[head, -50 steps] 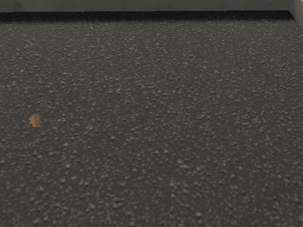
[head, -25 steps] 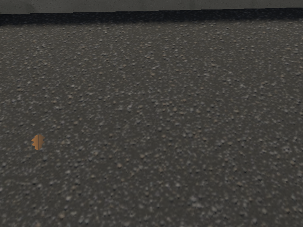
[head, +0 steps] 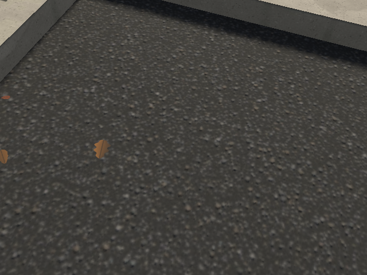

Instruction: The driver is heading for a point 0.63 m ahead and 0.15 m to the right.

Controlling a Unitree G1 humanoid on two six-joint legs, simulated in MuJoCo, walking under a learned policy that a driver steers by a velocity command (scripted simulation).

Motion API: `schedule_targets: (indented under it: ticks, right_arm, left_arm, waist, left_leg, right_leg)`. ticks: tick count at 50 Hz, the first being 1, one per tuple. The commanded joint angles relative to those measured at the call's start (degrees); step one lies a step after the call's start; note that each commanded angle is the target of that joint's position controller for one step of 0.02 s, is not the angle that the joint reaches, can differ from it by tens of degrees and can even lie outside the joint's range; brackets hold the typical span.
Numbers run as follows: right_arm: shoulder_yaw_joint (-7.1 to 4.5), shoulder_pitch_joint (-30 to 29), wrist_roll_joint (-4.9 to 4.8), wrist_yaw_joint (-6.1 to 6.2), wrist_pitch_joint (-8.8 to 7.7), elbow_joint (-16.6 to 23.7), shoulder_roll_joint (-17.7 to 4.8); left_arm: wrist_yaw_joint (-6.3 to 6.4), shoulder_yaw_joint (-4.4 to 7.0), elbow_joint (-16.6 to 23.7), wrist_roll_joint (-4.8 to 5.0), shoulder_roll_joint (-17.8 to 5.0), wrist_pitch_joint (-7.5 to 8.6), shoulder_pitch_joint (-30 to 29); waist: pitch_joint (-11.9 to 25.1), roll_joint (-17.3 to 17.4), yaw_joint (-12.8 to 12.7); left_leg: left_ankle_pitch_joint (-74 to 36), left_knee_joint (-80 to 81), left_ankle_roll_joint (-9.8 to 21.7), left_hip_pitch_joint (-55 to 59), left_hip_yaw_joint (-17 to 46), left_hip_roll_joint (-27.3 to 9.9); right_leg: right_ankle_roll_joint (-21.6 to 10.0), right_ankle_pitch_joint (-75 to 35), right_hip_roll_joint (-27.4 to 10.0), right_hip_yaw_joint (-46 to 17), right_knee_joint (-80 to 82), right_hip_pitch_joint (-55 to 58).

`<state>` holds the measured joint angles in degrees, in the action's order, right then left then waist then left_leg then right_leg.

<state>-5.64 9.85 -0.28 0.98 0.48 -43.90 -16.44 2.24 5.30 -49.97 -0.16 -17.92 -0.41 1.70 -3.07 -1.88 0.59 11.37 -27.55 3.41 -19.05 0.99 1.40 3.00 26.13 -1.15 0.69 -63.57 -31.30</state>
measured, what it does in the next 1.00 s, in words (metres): steps on the spot, turning right: right foot, then right foot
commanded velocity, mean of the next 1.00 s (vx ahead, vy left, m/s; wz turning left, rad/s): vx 0.03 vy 0.00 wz -0.27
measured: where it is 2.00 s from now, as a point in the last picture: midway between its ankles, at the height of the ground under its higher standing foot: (220, 259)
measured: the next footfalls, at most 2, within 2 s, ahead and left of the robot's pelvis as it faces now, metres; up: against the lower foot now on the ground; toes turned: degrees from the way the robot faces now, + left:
right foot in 0.26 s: +0.08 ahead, -0.16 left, +0.00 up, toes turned +2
right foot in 0.80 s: +0.03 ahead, -0.18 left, +0.00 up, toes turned -17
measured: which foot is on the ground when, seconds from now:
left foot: down 0.00-0.80, up 0.82-1.00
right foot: up 0.00-0.24, down 0.26-0.48, up 0.50-0.78, down 0.80-1.00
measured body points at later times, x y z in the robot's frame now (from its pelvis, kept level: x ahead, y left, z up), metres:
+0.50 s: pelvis +0.02 -0.02 -0.01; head +0.05 -0.02 +0.44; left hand +0.16 +0.26 -0.13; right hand +0.15 -0.31 -0.12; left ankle +0.03 +0.08 -0.74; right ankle +0.04 -0.16 -0.74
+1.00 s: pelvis +0.02 -0.09 +0.01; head +0.04 -0.13 +0.45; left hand +0.23 +0.14 -0.09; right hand +0.06 -0.42 -0.11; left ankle +0.10 +0.06 -0.67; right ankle -0.01 -0.17 -0.74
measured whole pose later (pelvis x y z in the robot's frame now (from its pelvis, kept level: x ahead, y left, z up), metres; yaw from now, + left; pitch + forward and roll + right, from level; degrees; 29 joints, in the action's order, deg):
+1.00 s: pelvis +0.02 -0.09 +0.01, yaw -21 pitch +3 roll +2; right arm -6.0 7.7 0.2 1.8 -1.3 -44.1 -18.7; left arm 0.7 3.9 -43.2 0.6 -16.0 0.4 12.9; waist -0.4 1.5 -0.8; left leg 16.7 -56.6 -2.4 -31.7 1.7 -1.9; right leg -4.2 12.5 2.3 -3.5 -24.6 -15.1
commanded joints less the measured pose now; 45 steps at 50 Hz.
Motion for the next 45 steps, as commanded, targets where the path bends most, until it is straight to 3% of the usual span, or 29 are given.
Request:
schedule_targets:
  ticks: [1,4,9,11,12,13,14,15,17,19,21,23,24,25,26,27,28,29,31,33,36,38,39,40,41,42,43,44,45]
  right_arm:
    - [-2.03,-1.62,0.01,0.99,-0.81,4.61,-9.35]
    - [-1.76,-1.5,-0.05,1.44,-0.58,4.6,-9.2]
    - [0.78,-2.89,1.81,0.74,-0.64,2.86,-4.79]
    - [1.54,-3.58,1.69,0.22,-0.81,1.55,-4.25]
    - [1.62,-2.58,1.36,0.08,-0.95,0.71,-4.55]
    - [1.47,-1.23,1.51,0.2,-1.25,0.33,-5.32]
    - [1.11,1.07,2.29,0.42,-1.48,0.46,-6.22]
    - [1.05,1.29,2.32,0.71,-1.66,0.94,-5.27]
    - [0.39,-3.64,1.47,1.75,-1.1,1.64,-6.43]
    - [0.0,-3.53,0.95,2.15,-0.13,1.9,-5.61]
    - [-0.27,-2.77,0.85,1.92,0.07,2.09,-4.58]
    - [-0.87,-0.83,0.85,1.73,-0.05,1.74,-4.84]
    - [-1.36,0.62,0.97,1.75,-0.03,1.43,-5.93]
    - [-1.77,2.31,1.21,1.82,0.03,1.15,-7.45]
    - [-1.78,1.34,1.68,1.87,-0.25,1.78,-8.23]
    - [-1.21,1.39,2.17,2.09,-0.94,2.83,-7.27]
    - [-0.87,-0.46,2.07,2.29,-1.49,3.62,-6.89]
    - [-0.94,-3.4,1.43,2.36,-1.75,4.13,-7.21]
    - [-1.3,-4.3,1.02,2.51,-1.63,3.7,-8.46]
    - [-1.61,-3.61,1.03,2.63,-0.96,3.14,-9.21]
    - [-2.2,-1.49,0.05,2.38,-0.51,2.15,-10.96]
    - [-2.2,-1.97,-1.13,1.99,-0.31,1.71,-10.93]
    - [-1.81,1.07,-1.0,1.5,-0.41,0.33,-9.18]
    - [-1.07,2.26,0.92,0.95,-0.51,0.73,-6.43]
    - [0.05,-2.32,2.6,1.12,-0.8,4.89,-4.03]
    - [-0.73,-6.08,0.95,1.41,-0.92,5.68,-7.04]
    - [-1.08,-5.88,-0.23,1.38,-0.96,5.58,-7.75]
    - [-1.48,-4.89,-0.11,1.53,-1.11,4.53,-8.26]
    - [-1.88,-5.28,0.28,1.74,-1.18,4.19,-9.28]
  left_arm:
    - [0.44,1.24,2.98,0.11,-4.72,0.58,0.86]
    - [0.27,0.59,2.56,0.24,-3.3,0.49,1.17]
    - [-1.09,-0.34,1.06,0.48,-2.53,0.25,2.37]
    - [-1.74,-0.6,0.39,0.39,-2.31,0.57,3.77]
    - [-1.98,-0.66,0.49,0.01,-2.91,0.77,3.75]
    - [-1.97,-0.37,1.03,-0.62,-5.39,0.92,3.35]
    - [-1.75,0.29,2.12,-0.68,-9.82,1.01,2.69]
    - [-1.88,0.68,1.72,0.3,-10.9,0.87,1.55]
    - [-2.0,0.4,2.11,0.41,-8.35,1.12,1.44]
    - [-1.71,0.7,2.4,0.52,-8.96,1.43,2.55]
    - [-1.14,0.79,2.84,0.77,-8.49,1.28,3.33]
    - [-0.72,0.71,4.04,1.09,-7.45,0.75,2.67]
    - [-0.63,0.53,4.9,1.3,-6.41,0.49,1.95]
    - [-0.66,0.18,5.55,1.4,-4.93,0.19,2.17]
    - [-0.89,0.08,6.09,1.08,-4.26,-0.02,3.41]
    - [-1.14,0.93,6.42,0.87,-6.17,-0.34,2.81]
    - [-1.33,1.64,6.18,1.39,-6.89,-0.79,3.51]
    - [-1.35,1.54,5.86,1.75,-5.85,-1.35,4.58]
    - [-1.63,0.72,6.36,1.56,-3.68,-1.96,3.21]
    - [-2.58,-0.09,7.71,1.54,-2.24,-1.96,2.03]
    - [-3.83,0.21,9.25,1.73,-3.72,-2.06,2.15]
    - [-4.24,0.81,8.5,1.56,-4.25,-2.54,5.87]
    - [-3.72,1.66,7.8,1.36,-5.92,-2.75,8.49]
    - [-2.67,3.47,8.2,1.28,-12.16,-2.69,10.89]
    - [-2.51,3.72,10.11,-0.68,-16.9,-1.83,11.09]
    - [-3.16,3.21,10.38,-1.97,-14.9,-0.4,12.57]
    - [-3.06,2.81,9.97,-0.91,-13.27,0.72,11.25]
    - [-2.58,2.38,9.85,0.77,-10.98,1.18,9.37]
    - [-2.17,1.56,10.21,1.61,-8.62,1.18,7.7]
  waist:
    - [10.98,7.63,-1.6]
    - [11.11,8.4,-1.02]
    - [9.73,9.95,-0.14]
    - [7.69,9.09,-1.36]
    - [6.22,8.11,-1.83]
    - [5.98,6.12,-0.87]
    - [6.15,-0.11,2.15]
    - [6.27,-7.3,3.79]
    - [4.72,-8.41,1.2]
    - [4.9,-8.71,0.59]
    - [6.01,-7.56,0.4]
    - [6.75,-3.52,0.73]
    - [6.49,1.14,0.91]
    - [6.36,8.04,0.94]
    - [6.83,14.93,0.5]
    - [7.18,12.85,1.14]
    - [6.98,8.13,-0.2]
    - [5.78,6.19,-1.74]
    - [4.34,7.36,-0.97]
    - [5.62,9.4,-0.06]
    - [8.21,11.47,0.54]
    - [8.62,10.88,-1.59]
    - [8.95,7.55,-1.96]
    - [8.69,-5.73,-1.55]
    - [10.1,-15.86,-2.06]
    - [13.98,-7.87,-5.59]
    - [11.21,-6.14,-3.83]
    - [8.73,-4.04,-2.4]
    - [6.49,-4.49,-1.97]
  left_leg:
    - [-27.3,7.1,10.81,12.97,15.66,-13.98]
    - [-22.9,7.03,10.2,13.39,14.95,-13.48]
    - [-14.3,7.7,9.14,5.92,11.44,-12.29]
    - [-9.01,6.48,7.54,3.99,10.43,-11.43]
    - [-5.73,5.69,5.49,3.75,9.77,-10.02]
    - [-2.41,3.73,3.01,3.86,9.09,-8.09]
    - [2.06,-1.17,0.58,3.26,5.82,-3.97]
    - [3.81,-2.9,-1.66,4.35,1.09,-0.1]
    - [2.3,-5.54,-2.59,6.32,-0.44,-0.09]
    - [2.44,-6.72,-1.82,6.01,-0.58,0.02]
    - [2.4,-5.86,-1.06,7.07,-0.46,-0.43]
    - [0.69,-2.86,0.28,10.25,0.77,-3.01]
    - [-0.6,0.73,1.93,12.15,3.64,-6.5]
    - [-5.22,5.47,5.65,14.5,10.71,-13.33]
    - [-13.48,8.62,10.93,15.41,18.66,-22.48]
    - [-21.47,9.28,14.86,15.33,21.59,-26.98]
    - [-24.09,8.7,14.82,14.29,18.73,-26.5]
    - [-22.13,8.64,12.39,13.21,13.57,-23.92]
    - [-20.09,8.99,9.41,11.76,6.0,-19.92]
    - [-20.36,7.75,8.29,10.56,0.16,-17.41]
    - [-21.64,4.91,7.33,12.71,-1.88,-18.95]
    - [-16.81,0.3,4.14,10.36,-4.26,-18.79]
    - [-10.51,-5.27,0.66,5.97,-7.09,-17.0]
    - [6.45,-20.4,-4.91,-7.08,-12.03,-11.37]
    - [31.13,-34.83,-8.61,-21.67,-7.28,-2.91]
    - [30.05,-42.63,-8.22,-21.84,1.27,-2.97]
    - [24.05,-42.71,-6.84,-23.5,2.57,-4.07]
    - [17.59,-39.54,-5.91,-24.7,3.04,-5.59]
    - [13.1,-36.59,-5.53,-24.54,3.19,-6.21]
  right_leg:
    - [0.11,-4.44,-0.2,-3.85,2.1,-4.18]
    - [0.99,-6.75,-0.19,-3.85,10.47,-1.85]
    - [0.63,-8.62,-1.95,-1.69,22.09,12.11]
    - [-0.67,-13.11,-1.15,0.02,31.57,17.65]
    - [-1.62,-18.93,-0.71,0.18,38.53,19.7]
    - [-2.73,-25.96,-2.71,-3.05,39.12,21.0]
    - [-5.03,-37.57,-7.48,-8.55,37.67,20.86]
    - [-9.16,-33.59,-9.3,-12.11,39.01,17.25]
    - [-10.74,-25.29,-9.98,-16.98,42.31,13.09]
    - [-10.84,-24.38,-9.3,-18.33,41.63,12.83]
    - [-10.61,-23.53,-8.2,-18.56,40.14,12.21]
    - [-8.73,-21.2,-5.35,-15.75,36.14,8.63]
    - [-6.67,-18.21,-2.54,-12.01,31.33,5.08]
    - [-4.25,-12.23,1.07,-6.84,23.77,0.47]
    - [-2.74,1.96,2.32,-2.4,13.69,-2.94]
    - [-1.91,10.53,0.23,-3.89,1.16,-5.71]
    - [-1.61,9.64,-0.91,-5.45,-4.91,-6.13]
    - [-1.25,6.26,-2.4,-5.6,-3.99,-6.13]
    - [-0.14,0.61,-3.18,-2.67,2.06,-4.35]
    - [0.18,-1.89,-2.42,0.38,10.33,1.7]
    - [-0.9,-4.85,-0.31,3.82,21.0,8.2]
    - [-3.17,-12.78,1.79,6.29,31.87,15.81]
    - [-5.19,-18.1,2.54,4.35,37.15,22.83]
    - [-9.69,-36.97,-7.57,-11.36,40.75,32.36]
    - [-22.66,-52.47,-21.99,-32.75,41.49,34.47]
    - [-26.27,-45.92,-22.39,-32.59,43.55,32.14]
    - [-23.03,-30.01,-18.17,-27.84,45.11,30.76]
    - [-18.97,-11.68,-14.53,-25.32,46.79,28.77]
    - [-16.99,0.27,-13.02,-25.08,49.05,26.06]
